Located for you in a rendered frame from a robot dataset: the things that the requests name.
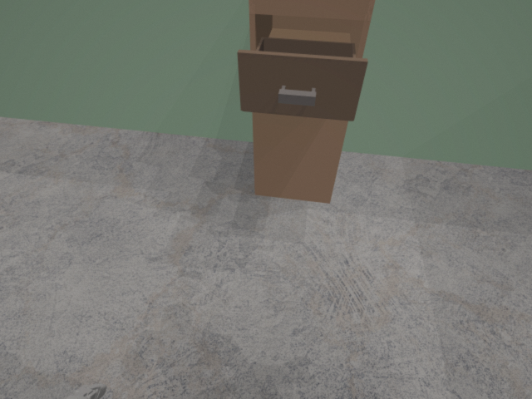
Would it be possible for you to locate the handle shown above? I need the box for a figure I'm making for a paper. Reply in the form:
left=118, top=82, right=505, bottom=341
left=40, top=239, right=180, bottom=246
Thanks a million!
left=278, top=86, right=316, bottom=106

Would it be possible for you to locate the drawer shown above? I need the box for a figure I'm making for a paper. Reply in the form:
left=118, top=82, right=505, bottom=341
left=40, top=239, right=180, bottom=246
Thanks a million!
left=238, top=37, right=368, bottom=121

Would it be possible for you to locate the cabinet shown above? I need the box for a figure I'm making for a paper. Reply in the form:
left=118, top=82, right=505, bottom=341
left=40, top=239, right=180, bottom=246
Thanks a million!
left=249, top=0, right=375, bottom=204

